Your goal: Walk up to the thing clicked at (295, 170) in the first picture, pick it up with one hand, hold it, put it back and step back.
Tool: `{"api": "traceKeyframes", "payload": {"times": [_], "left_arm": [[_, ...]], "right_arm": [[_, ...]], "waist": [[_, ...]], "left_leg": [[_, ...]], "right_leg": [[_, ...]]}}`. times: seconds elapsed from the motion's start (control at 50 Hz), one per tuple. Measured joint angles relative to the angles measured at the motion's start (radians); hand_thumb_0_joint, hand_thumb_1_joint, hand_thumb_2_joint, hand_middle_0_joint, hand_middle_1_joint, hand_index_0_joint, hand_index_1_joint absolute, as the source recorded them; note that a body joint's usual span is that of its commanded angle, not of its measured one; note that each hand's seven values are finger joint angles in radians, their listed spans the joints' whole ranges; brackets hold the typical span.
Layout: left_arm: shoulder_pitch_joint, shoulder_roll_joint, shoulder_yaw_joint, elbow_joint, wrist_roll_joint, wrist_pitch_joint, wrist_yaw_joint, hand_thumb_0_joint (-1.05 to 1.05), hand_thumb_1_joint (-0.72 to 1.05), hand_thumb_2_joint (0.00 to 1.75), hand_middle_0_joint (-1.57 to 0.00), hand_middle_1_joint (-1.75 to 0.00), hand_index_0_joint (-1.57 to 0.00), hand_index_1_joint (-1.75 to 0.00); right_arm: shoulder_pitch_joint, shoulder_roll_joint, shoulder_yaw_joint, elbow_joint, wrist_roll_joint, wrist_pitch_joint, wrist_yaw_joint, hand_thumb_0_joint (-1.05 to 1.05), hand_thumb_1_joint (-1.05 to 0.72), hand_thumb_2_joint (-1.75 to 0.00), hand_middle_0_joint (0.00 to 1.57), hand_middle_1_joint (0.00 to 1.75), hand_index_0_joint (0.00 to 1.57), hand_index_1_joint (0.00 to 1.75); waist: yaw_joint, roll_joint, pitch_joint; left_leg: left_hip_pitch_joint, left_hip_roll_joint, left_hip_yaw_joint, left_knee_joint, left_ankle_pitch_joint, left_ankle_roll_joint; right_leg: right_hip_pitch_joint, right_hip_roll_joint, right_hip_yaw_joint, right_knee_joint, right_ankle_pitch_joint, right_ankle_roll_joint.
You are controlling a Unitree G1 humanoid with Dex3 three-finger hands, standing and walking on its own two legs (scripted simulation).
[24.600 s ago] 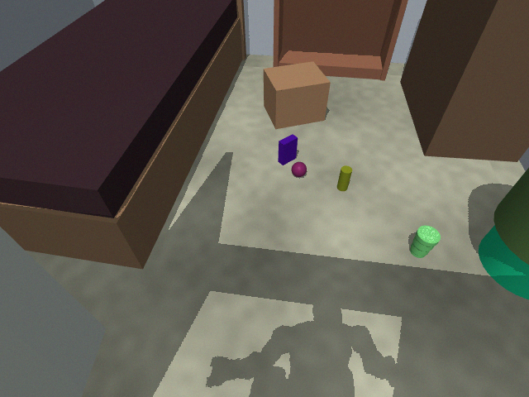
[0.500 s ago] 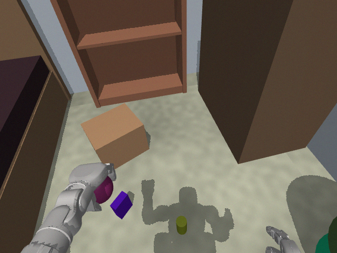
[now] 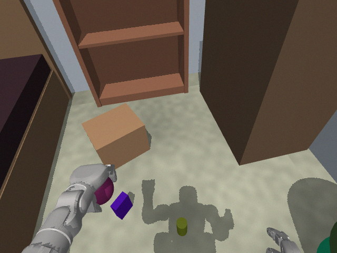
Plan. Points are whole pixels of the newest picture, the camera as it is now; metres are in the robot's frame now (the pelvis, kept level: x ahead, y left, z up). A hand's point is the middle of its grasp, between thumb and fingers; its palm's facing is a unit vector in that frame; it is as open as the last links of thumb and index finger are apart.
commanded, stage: hold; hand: left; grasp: from above
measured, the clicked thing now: (98, 189) +0.30 +0.22 -0.05
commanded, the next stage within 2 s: crouch in 0.04 s
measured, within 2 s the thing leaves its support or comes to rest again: neither
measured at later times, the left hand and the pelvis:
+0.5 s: hand (100, 203) +0.28 +0.23 -0.09, palm faces -0.46 -0.03 -0.89, open 10.2 cm; pelvis -0.01 +0.00 -0.02, yaw +1 degrees
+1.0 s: hand (118, 212) +0.35 +0.24 -0.34, palm faces -0.43 +0.01 -0.90, open 10.1 cm; pelvis -0.06 +0.01 -0.22, yaw -1 degrees
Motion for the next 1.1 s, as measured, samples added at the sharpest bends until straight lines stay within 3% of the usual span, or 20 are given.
{"api": "traceKeyframes", "payload": {"times": [0.28, 0.44, 0.62, 0.74, 0.94, 1.1], "left_arm": [[0.0, -0.007, 0.005, 0.011, 0.004, 0.002, 0.006, -0.01, -0.06, 0.69, -0.56, -0.83, -0.59, -0.8], [-0.042, -0.022, 0.017, 0.154, 0.054, -0.04, 0.112, -0.01, -0.06, 0.69, -0.55, -0.83, -0.58, -0.81], [-0.22, -0.022, 0.039, 0.417, 0.153, -0.071, 0.297, -0.01, -0.06, 0.69, -0.54, -0.83, -0.58, -0.81], [-0.334, -0.008, 0.085, 0.532, 0.178, -0.068, 0.372, -0.02, -0.05, 0.68, -0.54, -0.83, -0.58, -0.81], [-0.437, 0.033, 0.159, 0.59, 0.176, -0.052, 0.396, -0.02, -0.04, 0.67, -0.54, -0.82, -0.58, -0.81], [-0.497, 0.083, 0.202, 0.629, 0.191, -0.092, 0.382, -0.02, -0.05, 0.67, -0.55, -0.82, -0.59, -0.8]], "right_arm": [[0.001, -0.001, 0.0, -0.008, -0.001, 0.011, 0.002, 0.01, -0.91, -0.9, 0.2, 0.3, 0.2, 0.3], [-0.01, 0.002, -0.001, -0.011, -0.018, 0.011, 0.015, 0.01, -0.9, -0.9, 0.2, 0.3, 0.21, 0.3], [0.023, -0.017, -0.032, 0.003, -0.058, -0.013, 0.047, 0.0, -0.9, -0.9, 0.2, 0.3, 0.21, 0.29], [0.051, -0.028, -0.051, 0.017, -0.078, -0.031, 0.05, 0.0, -0.9, -0.9, 0.2, 0.3, 0.21, 0.29], [0.073, 0.003, -0.043, 0.056, -0.109, -0.056, 0.043, 0.01, -0.9, -0.9, 0.2, 0.3, 0.21, 0.29], [0.053, 0.028, -0.017, 0.061, -0.128, -0.087, 0.068, 0.0, -0.9, -0.9, 0.21, 0.3, 0.21, 0.29]], "waist": [[-0.007, 0.0, -0.003], [-0.023, -0.022, -0.001], [-0.056, -0.044, -0.087], [-0.097, -0.033, -0.143], [-0.144, 0.002, -0.188], [-0.159, 0.009, -0.195]], "left_leg": [[0.008, 0.0, -0.001, -0.008, 0.003, -0.001], [-0.096, -0.001, -0.012, 0.075, -0.018, -0.003], [-0.528, 0.007, -0.037, 0.462, -0.153, -0.008], [-0.849, 0.009, -0.048, 0.747, -0.244, -0.002], [-1.262, 0.007, -0.053, 1.09, -0.332, 0.012], [-1.51, 0.002, -0.069, 1.294, -0.372, 0.015]], "right_leg": [[0.007, 0.0, -0.001, -0.005, 0.002, -0.001], [-0.093, 0.001, -0.011, 0.078, -0.025, -0.003], [-0.506, 0.014, -0.032, 0.441, -0.155, 0.0], [-0.817, 0.022, -0.038, 0.714, -0.243, 0.008], [-1.221, 0.028, -0.038, 1.05, -0.334, 0.019], [-1.456, 0.03, -0.05, 1.25, -0.381, 0.023]]}}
